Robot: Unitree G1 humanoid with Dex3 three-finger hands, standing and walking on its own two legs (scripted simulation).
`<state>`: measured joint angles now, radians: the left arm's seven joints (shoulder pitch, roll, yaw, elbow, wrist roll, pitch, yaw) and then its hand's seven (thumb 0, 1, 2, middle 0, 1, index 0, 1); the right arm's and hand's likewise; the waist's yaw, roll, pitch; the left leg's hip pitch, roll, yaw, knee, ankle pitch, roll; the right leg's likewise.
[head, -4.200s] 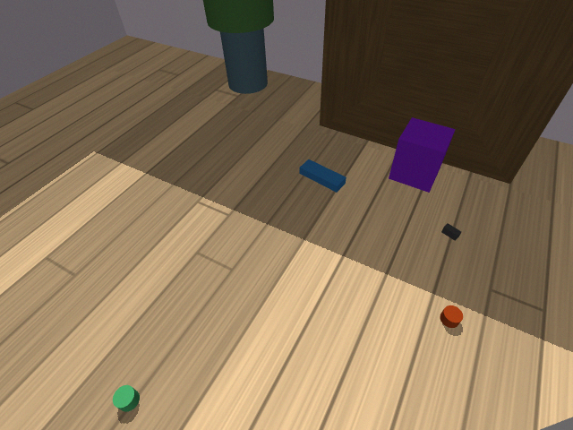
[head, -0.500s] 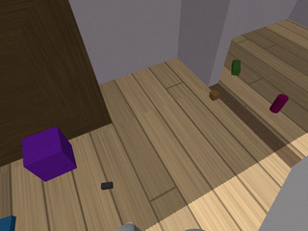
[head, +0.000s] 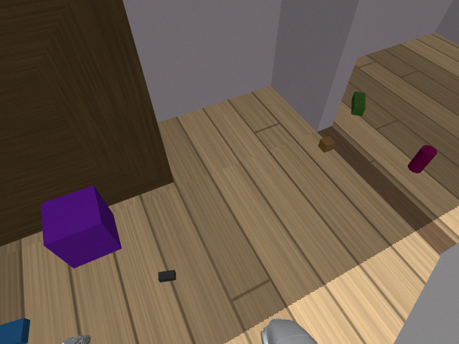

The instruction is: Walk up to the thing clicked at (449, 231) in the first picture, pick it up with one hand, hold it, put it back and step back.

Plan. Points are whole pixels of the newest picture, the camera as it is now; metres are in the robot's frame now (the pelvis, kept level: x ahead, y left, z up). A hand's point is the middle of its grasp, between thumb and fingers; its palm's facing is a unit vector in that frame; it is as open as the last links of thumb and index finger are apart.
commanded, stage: walk up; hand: left
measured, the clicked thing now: (167, 276) +0.49 +0.25 -0.75
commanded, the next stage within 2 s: none
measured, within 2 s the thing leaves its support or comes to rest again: neither
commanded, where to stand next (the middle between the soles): +0.11 -0.02 m, yaw +4 degrees
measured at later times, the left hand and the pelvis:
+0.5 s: hand out of the picture +0.17 +0.23 -0.17, palm faces -0.07 -0.96 -0.28, open 7.4 cm; pelvis +0.03 +0.00 -0.01, yaw +1 degrees
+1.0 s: hand (125, 334) +0.19 +0.21 -0.15, palm faces -0.07 -0.96 -0.28, open 7.4 cm; pelvis +0.05 -0.01 +0.01, yaw +1 degrees
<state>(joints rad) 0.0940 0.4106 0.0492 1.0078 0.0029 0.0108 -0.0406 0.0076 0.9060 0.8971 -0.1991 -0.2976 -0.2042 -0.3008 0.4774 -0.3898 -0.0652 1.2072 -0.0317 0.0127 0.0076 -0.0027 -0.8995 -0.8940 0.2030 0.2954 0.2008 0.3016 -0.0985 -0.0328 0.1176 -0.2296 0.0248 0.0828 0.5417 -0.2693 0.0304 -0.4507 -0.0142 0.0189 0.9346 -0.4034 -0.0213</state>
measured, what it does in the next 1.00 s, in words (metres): steps on the spot: right foot, then left foot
